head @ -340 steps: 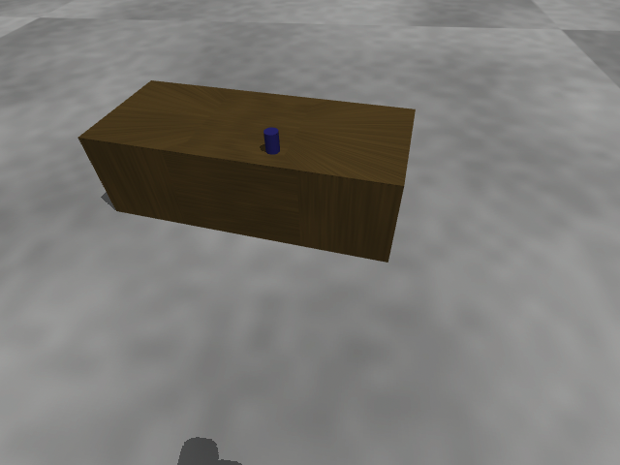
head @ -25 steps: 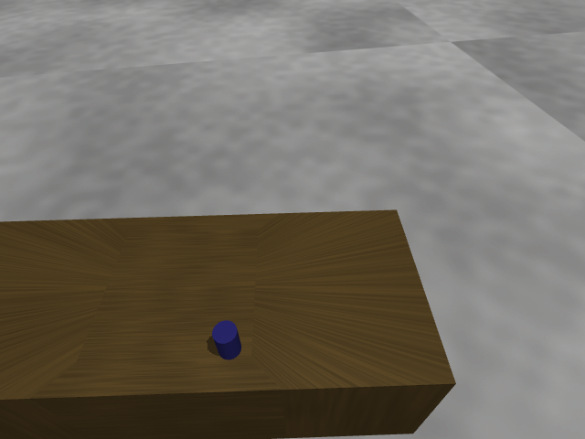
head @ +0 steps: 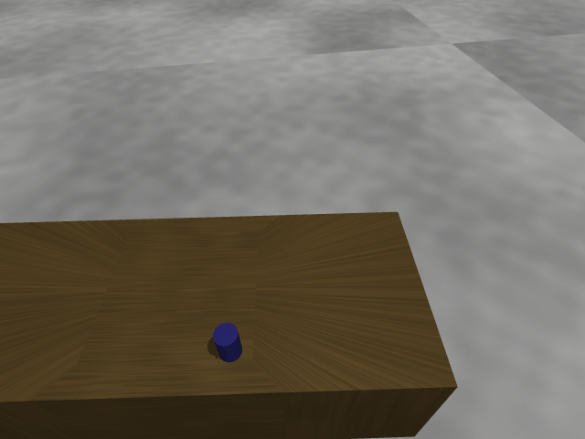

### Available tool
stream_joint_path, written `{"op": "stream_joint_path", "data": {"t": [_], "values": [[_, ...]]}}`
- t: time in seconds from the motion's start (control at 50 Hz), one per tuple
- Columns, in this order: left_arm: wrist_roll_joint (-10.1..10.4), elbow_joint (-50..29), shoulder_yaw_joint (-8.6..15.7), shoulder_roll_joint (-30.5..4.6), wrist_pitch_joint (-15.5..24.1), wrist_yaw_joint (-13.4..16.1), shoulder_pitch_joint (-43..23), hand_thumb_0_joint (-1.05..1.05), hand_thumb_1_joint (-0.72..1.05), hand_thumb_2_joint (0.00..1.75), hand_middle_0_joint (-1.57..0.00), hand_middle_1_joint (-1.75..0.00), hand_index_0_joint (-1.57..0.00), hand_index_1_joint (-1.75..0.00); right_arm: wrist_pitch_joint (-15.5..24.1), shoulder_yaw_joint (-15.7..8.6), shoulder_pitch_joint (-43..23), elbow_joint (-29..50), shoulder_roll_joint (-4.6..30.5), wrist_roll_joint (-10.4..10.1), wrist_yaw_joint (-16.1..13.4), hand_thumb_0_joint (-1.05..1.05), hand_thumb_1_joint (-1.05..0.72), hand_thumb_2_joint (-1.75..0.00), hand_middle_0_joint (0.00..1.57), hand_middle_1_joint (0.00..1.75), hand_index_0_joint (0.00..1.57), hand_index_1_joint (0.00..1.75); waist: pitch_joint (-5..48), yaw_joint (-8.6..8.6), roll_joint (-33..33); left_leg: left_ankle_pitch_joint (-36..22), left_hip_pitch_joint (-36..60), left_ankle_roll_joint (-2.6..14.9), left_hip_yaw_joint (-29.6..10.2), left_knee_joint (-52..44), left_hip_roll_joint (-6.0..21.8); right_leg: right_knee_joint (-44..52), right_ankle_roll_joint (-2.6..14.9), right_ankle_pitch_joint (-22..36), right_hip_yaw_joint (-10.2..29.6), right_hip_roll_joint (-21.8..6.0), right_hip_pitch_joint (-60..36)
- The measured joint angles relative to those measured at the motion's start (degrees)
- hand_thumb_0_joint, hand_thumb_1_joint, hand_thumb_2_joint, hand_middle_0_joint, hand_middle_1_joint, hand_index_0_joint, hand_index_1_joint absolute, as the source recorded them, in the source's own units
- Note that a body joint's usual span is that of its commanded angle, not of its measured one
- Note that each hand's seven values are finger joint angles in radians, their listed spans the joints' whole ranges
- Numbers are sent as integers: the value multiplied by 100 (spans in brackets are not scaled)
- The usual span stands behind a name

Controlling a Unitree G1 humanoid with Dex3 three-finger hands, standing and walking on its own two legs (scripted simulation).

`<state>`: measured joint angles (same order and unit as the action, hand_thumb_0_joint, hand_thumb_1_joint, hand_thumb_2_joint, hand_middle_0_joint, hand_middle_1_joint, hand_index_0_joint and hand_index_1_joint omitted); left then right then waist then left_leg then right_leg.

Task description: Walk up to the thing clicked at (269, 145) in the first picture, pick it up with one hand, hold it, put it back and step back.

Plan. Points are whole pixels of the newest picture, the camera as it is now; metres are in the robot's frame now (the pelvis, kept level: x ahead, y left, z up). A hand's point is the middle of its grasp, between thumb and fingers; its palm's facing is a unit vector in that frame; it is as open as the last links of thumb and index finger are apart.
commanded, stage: stand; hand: left
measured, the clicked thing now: (228, 342) +0.43 +0.18 -0.32
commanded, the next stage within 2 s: go down in 0.24 s
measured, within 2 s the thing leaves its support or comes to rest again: neither
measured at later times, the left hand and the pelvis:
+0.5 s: hand out of the picture +0.12 +0.24 -0.16, palm faces +0.04 -0.94 -0.33, open 9.2 cm; pelvis -0.02 +0.00 -0.01, yaw +1 degrees
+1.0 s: hand out of the picture +0.14 +0.26 -0.15, palm faces +0.06 -0.94 -0.33, open 16.5 cm; pelvis -0.01 +0.01 -0.03, yaw +2 degrees
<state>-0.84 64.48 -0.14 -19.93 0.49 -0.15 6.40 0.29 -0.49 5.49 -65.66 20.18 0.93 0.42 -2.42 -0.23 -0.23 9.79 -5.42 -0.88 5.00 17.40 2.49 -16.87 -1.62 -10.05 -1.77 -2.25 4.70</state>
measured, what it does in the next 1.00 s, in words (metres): stands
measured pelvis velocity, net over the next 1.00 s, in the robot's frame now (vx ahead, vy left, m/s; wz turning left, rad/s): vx -0.01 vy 0.01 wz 0.03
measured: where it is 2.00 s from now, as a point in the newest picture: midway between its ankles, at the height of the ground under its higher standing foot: outside the picture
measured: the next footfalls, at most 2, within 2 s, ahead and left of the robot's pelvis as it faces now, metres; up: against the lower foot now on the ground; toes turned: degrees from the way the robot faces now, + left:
none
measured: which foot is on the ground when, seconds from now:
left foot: down 0.00-1.00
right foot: down 0.00-1.00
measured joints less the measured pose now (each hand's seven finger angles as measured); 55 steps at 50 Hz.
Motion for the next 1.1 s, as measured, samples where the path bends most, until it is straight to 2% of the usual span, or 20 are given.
{"op": "stream_joint_path", "data": {"t": [0.36,0.42,0.48,0.54,0.6,0.72,0.84,0.96,1.1], "values": [[2,-13,-7,2,-4,6,33,0,90,90,-20,-30,-20,-30,3,-4,46,6,-4,4,0,0,-91,-90,20,29,20,30,6,0,2,10,2,6,-14,5,-12,-3,-7,-14,-13,-13,-10],[264,-555,39,91,-1,118,-29,1,86,86,-16,-26,-17,-26,233,-21,93,652,-57,-338,-138,1,-87,-86,17,25,17,26,-105,-52,-32,138,-389,26,-83,413,-4,-361,5,-138,-65,-25,331],[288,-686,172,175,-84,126,-459,1,76,76,-12,-18,-12,-18,477,-192,-159,1009,-133,-449,-239,1,-76,-75,13,19,13,19,-159,-63,-94,268,-939,39,-125,889,22,-785,9,-249,-82,-23,844],[158,-813,377,191,-315,53,-811,0,63,61,-8,-12,-8,-12,551,-409,-371,1326,-206,-384,-255,1,-61,-60,10,14,10,14,-58,-57,-122,378,-1444,50,-156,1276,36,-1170,13,-365,-91,-28,1339],[52,-1224,506,190,-640,-74,-767,0,50,46,-7,-7,-6,-8,564,-564,-243,1746,-252,-326,-224,0,-43,-46,8,10,8,11,72,-58,-140,422,-1627,57,-191,1395,21,-1292,10,-424,-119,-48,1507],[-42,-1920,515,92,-1334,-314,-306,0,21,26,-6,-3,-5,-3,398,-544,204,2219,-279,-312,-136,0,-7,-25,6,7,6,7,351,-68,-129,513,-1776,71,-213,1505,-3,-1410,-5,-529,-137,-78,1646],[-93,-2429,644,86,-1493,-310,-8,0,-9,16,-6,-3,-5,-3,416,-597,449,2412,-348,-230,-173,0,19,-15,6,5,6,6,330,-55,-101,691,-1990,73,-237,1831,8,-1705,-13,-694,-144,-82,1838],[-81,-2800,710,104,-1503,-251,138,0,-28,12,-7,-3,-5,-4,575,-608,479,2531,-394,-164,-299,-1,34,-10,6,5,6,5,341,-77,-110,809,-2098,80,-255,2024,12,-1862,-24,-797,-152,-87,1923],[-57,-3110,709,100,-1671,-324,285,-1,-38,9,-8,-4,-6,-5,647,-587,562,2716,-456,-155,-335,-1,41,-7,6,5,6,5,479,-77,-128,912,-2104,78,-275,2117,12,-1923,-34,-888,-168,-90,1906]]}}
